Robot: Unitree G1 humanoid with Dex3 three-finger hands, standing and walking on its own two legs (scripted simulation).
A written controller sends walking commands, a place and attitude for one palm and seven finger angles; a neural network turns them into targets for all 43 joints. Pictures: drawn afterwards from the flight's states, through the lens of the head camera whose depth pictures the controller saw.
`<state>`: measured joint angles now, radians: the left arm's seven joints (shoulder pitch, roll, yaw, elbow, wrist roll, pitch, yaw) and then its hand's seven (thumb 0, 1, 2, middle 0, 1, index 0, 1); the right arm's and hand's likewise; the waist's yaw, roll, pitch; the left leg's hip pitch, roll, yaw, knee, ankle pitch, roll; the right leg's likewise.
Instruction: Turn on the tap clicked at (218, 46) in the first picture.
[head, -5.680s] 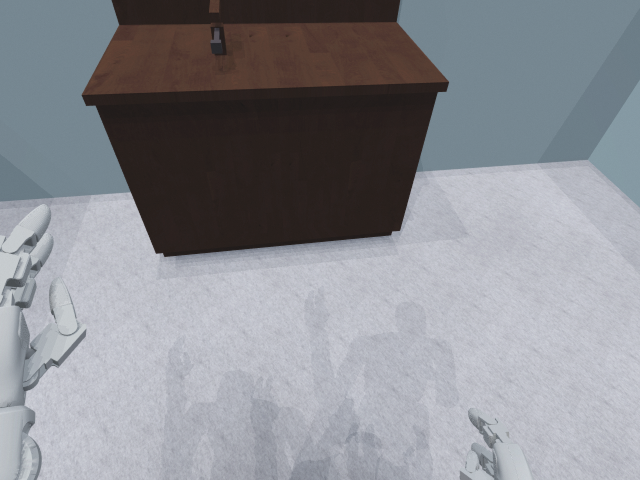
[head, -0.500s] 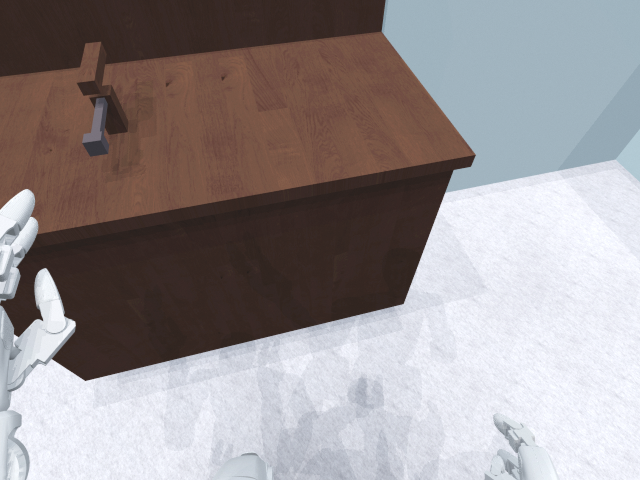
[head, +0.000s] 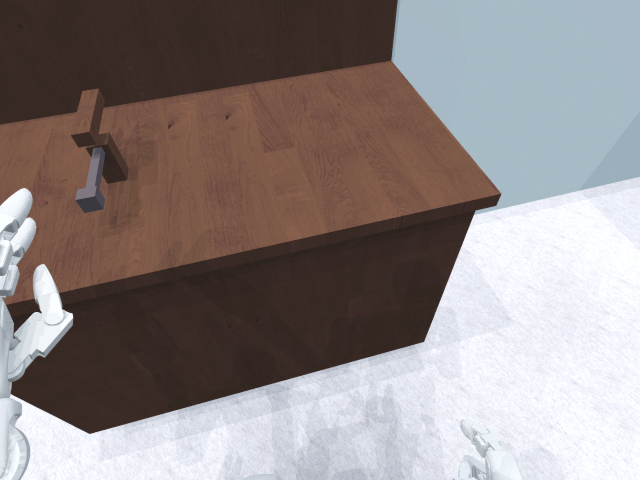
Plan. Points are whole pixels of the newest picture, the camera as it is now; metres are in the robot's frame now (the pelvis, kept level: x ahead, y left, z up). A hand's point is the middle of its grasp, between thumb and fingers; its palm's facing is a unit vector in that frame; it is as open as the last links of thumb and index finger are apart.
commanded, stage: come to a stop and stand still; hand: left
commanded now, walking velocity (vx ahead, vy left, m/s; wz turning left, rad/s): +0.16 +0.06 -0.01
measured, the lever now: (90, 199) +0.47 +0.40 +0.07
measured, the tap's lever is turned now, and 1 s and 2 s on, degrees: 0 0 0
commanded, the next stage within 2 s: look again from close up in 1.28 s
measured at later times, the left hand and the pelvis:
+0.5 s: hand (68, 291) +0.24 +0.25 +0.18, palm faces +0.36 -0.83 -0.42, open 7.4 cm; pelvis +0.01 +0.01 +0.01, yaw -2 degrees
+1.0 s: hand (60, 364) +0.18 +0.23 +0.17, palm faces +0.40 -0.83 -0.39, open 7.4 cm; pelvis -0.04 -0.01 +0.01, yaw -2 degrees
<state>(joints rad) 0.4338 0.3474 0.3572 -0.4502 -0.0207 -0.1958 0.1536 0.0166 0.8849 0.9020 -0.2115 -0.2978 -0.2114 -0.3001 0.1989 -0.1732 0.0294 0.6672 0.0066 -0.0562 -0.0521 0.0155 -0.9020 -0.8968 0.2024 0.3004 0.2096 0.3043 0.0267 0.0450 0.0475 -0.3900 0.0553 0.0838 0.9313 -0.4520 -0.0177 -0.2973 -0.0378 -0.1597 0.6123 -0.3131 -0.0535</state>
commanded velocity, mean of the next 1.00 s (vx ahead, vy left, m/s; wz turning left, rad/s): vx -0.06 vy -0.02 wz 0.00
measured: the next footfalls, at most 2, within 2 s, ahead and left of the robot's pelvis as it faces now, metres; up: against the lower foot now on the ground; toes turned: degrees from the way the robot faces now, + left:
left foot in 0.20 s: +0.11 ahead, +0.14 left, +0.00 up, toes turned +6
right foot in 0.52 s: +0.05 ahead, -0.10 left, +0.00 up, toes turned -6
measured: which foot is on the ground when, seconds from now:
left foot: up 0.00-0.18, down 0.20-0.56, up 0.58-0.76, down 0.78-1.00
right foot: down 0.00-0.24, up 0.26-0.50, down 0.52-1.00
